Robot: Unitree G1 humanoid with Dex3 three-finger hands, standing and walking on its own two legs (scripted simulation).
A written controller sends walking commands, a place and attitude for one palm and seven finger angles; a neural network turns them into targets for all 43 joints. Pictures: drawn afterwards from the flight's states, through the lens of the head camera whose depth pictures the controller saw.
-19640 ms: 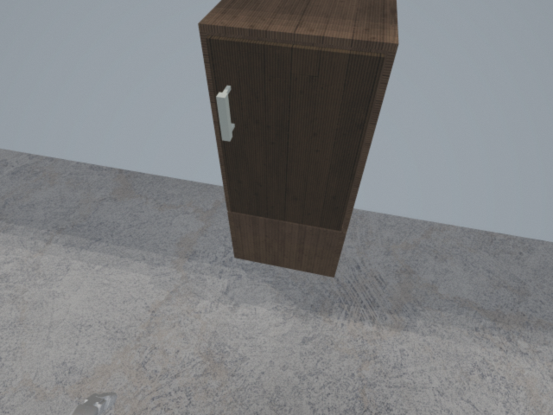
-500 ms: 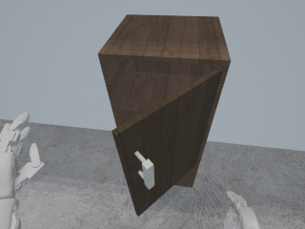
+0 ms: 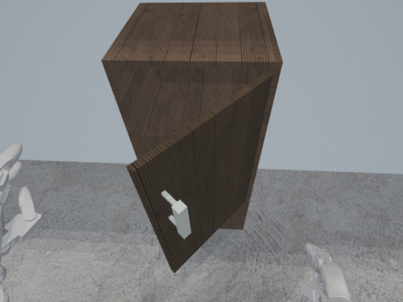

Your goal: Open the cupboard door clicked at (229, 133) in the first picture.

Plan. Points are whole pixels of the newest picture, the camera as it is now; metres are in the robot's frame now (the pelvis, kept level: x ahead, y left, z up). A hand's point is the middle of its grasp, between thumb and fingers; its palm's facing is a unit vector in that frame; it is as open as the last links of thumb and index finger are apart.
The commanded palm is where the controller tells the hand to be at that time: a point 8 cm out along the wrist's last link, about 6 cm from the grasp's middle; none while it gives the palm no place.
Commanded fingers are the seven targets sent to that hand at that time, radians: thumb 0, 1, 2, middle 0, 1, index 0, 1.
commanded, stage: step back with the hand held close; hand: left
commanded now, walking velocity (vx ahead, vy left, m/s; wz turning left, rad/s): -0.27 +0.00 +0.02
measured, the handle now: (175, 214) +0.30 +0.09 -0.01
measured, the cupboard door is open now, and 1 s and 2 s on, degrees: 49 49 49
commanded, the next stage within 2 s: stop stepping back and stand still in 1.00 s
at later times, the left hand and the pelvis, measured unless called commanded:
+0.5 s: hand out of the picture +0.12 +0.29 +0.15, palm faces +0.48 -0.74 -0.47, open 7.4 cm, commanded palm +0.06 +0.32 +0.17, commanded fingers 0.00 0.90 0.90 -0.20 -0.30 -0.20 -0.30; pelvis -0.08 +0.02 -0.02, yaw +0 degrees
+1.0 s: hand out of the picture +0.07 +0.25 +0.15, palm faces +0.32 -0.81 -0.49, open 7.4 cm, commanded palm -0.01 +0.29 +0.17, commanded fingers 0.00 0.90 0.90 -0.20 -0.30 -0.20 -0.30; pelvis -0.16 +0.00 -0.01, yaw -3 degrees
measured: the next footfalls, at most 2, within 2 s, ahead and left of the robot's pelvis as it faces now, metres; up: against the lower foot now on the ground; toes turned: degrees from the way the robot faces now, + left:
right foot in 0.98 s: -0.23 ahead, -0.12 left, +0.00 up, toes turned +2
left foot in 1.20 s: -0.12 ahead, +0.07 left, +0.00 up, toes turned -1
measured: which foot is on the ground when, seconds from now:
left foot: down 0.00-1.00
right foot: down 0.00-0.64, up 0.66-0.96, down 0.98-1.00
